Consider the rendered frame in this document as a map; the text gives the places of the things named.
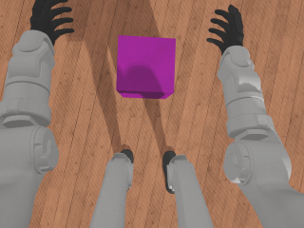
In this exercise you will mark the carton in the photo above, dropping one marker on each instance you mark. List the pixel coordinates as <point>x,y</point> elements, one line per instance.
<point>145,67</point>

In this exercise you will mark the robot thigh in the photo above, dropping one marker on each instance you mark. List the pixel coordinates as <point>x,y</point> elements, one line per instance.
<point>109,210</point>
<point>192,211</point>

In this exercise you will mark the left robot forearm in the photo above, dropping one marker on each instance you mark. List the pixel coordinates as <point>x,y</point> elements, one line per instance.
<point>28,82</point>

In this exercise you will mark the robot left thigh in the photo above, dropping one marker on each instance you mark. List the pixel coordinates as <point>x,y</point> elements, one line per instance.
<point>109,210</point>

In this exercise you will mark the robot right thigh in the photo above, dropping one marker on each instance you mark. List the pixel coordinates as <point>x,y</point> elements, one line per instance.
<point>192,211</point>

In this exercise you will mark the robot right upper arm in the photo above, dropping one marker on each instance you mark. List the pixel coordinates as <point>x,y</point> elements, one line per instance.
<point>261,170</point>

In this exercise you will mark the robot left upper arm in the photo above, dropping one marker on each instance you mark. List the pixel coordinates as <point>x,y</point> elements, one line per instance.
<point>26,154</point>

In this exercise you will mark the left robot hand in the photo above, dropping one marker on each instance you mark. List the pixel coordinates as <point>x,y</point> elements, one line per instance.
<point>42,16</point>

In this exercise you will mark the right robot hand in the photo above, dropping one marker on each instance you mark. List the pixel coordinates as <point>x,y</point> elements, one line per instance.
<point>233,35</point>

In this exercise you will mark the right robot forearm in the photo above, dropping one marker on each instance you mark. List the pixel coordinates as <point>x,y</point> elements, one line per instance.
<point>243,97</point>

